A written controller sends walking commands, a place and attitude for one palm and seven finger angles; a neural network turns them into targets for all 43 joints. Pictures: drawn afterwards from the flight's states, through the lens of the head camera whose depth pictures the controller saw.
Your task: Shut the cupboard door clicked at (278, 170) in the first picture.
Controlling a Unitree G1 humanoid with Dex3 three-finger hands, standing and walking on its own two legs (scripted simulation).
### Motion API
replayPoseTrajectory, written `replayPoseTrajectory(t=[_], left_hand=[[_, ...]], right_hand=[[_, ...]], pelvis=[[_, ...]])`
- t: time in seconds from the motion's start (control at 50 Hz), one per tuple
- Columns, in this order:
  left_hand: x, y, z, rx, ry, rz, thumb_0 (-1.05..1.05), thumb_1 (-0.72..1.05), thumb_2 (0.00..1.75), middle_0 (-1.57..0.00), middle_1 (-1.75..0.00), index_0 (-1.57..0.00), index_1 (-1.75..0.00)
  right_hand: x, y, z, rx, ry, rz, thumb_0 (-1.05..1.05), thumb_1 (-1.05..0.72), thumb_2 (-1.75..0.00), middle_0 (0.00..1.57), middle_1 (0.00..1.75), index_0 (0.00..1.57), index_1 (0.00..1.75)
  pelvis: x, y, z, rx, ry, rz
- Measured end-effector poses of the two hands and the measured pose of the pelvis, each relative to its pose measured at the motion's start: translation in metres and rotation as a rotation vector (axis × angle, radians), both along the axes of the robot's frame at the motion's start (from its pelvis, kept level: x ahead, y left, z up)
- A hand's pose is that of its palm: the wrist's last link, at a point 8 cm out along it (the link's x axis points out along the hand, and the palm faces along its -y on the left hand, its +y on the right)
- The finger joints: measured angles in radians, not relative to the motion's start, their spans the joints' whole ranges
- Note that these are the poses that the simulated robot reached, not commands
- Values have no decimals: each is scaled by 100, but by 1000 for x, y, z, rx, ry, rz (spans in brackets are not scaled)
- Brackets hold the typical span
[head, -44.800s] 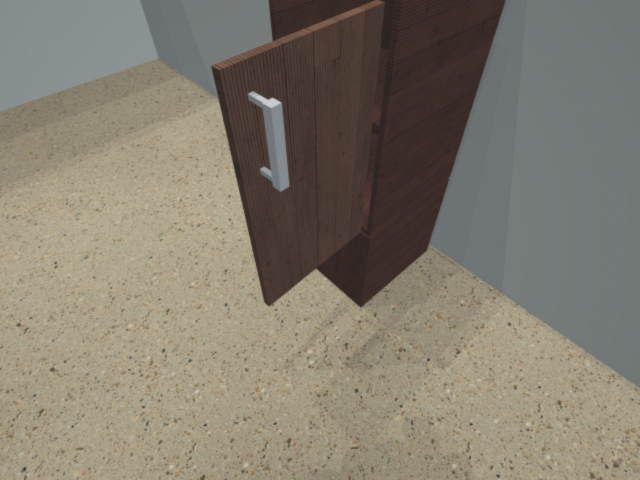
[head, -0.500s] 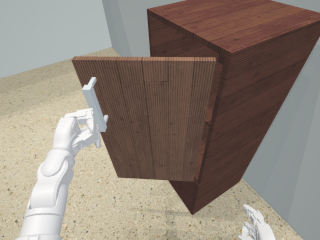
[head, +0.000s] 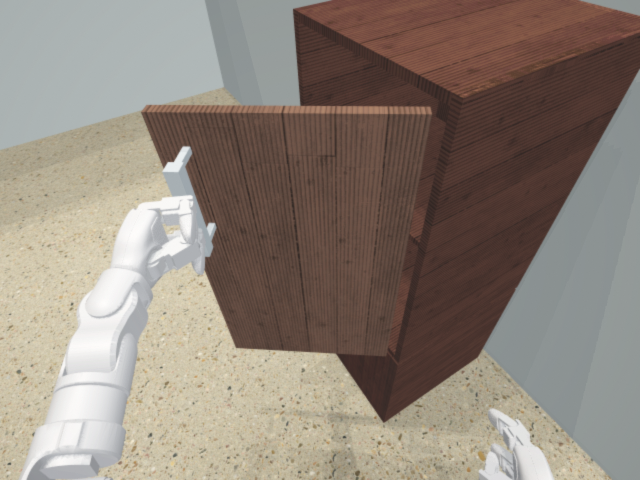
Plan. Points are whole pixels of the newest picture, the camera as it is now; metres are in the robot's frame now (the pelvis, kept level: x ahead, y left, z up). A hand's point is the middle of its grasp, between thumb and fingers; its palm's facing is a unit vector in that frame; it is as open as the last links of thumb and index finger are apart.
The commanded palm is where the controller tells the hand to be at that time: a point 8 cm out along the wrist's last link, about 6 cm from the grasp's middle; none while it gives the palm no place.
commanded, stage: push the door shut along its arc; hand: left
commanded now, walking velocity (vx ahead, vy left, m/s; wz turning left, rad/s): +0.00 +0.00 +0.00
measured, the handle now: (195, 204) +0.43 +0.20 +0.13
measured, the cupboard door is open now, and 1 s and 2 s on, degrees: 54 35 16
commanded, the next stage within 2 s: pull the fist back off the door in 1.64 s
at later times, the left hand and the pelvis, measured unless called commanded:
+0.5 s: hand (214, 210) +0.42 +0.17 +0.13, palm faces -0.15 -0.99 -0.06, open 3.2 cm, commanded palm +0.42 +0.21 +0.13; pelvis +0.00 +0.01 +0.00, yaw +1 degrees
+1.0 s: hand (265, 177) +0.49 +0.11 +0.13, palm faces -0.31 -0.95 -0.04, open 3.1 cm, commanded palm +0.48 +0.17 +0.13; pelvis +0.02 +0.01 -0.01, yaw -2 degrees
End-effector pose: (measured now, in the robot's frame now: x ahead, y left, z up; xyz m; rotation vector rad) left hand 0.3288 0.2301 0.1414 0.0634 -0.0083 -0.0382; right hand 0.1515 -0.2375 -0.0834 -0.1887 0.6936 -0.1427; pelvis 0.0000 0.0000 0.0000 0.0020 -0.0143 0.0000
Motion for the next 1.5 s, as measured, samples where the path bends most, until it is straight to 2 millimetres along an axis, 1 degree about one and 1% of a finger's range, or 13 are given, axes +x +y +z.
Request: replayPoseTrajectory(t=[0.08, 0.36, 0.48, 0.64, 0.7, 0.8, 0.9, 0.98, 1.04, 1.18, 1.34, 1.42, 1.5], left_hand=[[17, -4, -4, -10, 29, -32, 2, 90, 90, -130, -150, -130, -150], [48, 1, -4, -4, 20, -76, 2, 90, 90, -132, -150, -132, -150], [71, -2, -4, -3, 38, -106, 2, 90, 90, -131, -150, -133, -150], [107, -18, -6, -12, 59, -172, 2, 90, 90, -130, -150, -132, -150], [119, -27, -7, -12, 57, -200, 2, 90, 90, -130, -150, -131, -150], [136, -49, -8, -24, 53, -262, 2, 90, 90, -130, -150, -130, -150], [151, -59, -11, -47, 55, -267, 2, 90, 90, -130, -150, -129, -150], [156, -59, -7, -31, 30, -269, 2, 90, 90, -130, -150, -129, -150], [156, -60, -4, -16, 29, -285, 2, 90, 90, -130, -150, -129, -150], [156, -65, -5, -18, 62, -309, 3, 91, 92, -130, -150, -129, -150], [159, -69, -2, -8, 76, -325, 5, 93, 96, -130, -150, -129, -150], [163, -71, -1, -5, 83, -337, 5, 94, 97, -130, -150, -129, -150], [169, -75, -1, -7, 87, -354, 5, 96, 99, -130, -150, -129, -150]], right_hand=[[-7, -3, -3, -9, 25, -18, 1, -90, -90, 20, 30, 20, 30], [-33, -3, -14, -30, 129, -35, 1, -90, -90, 20, 30, 20, 30], [-41, -1, -20, -42, 173, -29, 1, -90, -90, 20, 30, 20, 30], [-60, -3, -27, -51, 235, -52, 1, -90, -90, 20, 30, 20, 30], [-71, -5, -29, -52, 266, -71, 1, -90, -90, 20, 30, 20, 30], [-92, -10, -34, -47, 323, -116, 1, -90, -90, 20, 30, 20, 30], [-111, -15, -34, -42, 368, -171, 1, -90, -90, 20, 30, 20, 30], [-122, -19, -34, -37, 395, -204, 1, -90, -90, 20, 30, 20, 30], [-124, -21, -35, -34, 412, -211, 1, -91, -90, 20, 30, 20, 30], [-116, -30, -35, -51, 411, -195, 1, -90, -90, 20, 30, 20, 30], [-103, -38, -36, -83, 381, -158, 0, -91, -90, 20, 30, 20, 30], [-105, -41, -37, -98, 379, -153, 0, -90, -90, 20, 30, 20, 30], [-115, -43, -39, -112, 403, -152, 0, -90, -90, 20, 30, 20, 30]], pelvis=[[-1, 2, 0, 1, 14, -3], [1, 9, -2, -1, 42, 5], [-2, 12, -3, -3, 70, 17], [0, 16, -7, -2, 118, 15], [3, 17, -8, -1, 135, 9], [8, 18, -9, 1, 158, -9], [13, 15, -10, 4, 172, -29], [17, 12, -9, 4, 180, -40], [19, 10, -9, 3, 182, -39], [16, 4, -9, 1, 184, -25], [6, 0, -12, -1, 195, -3], [1, -1, -15, -3, 208, 4], [-3, -1, -18, -5, 226, 9]])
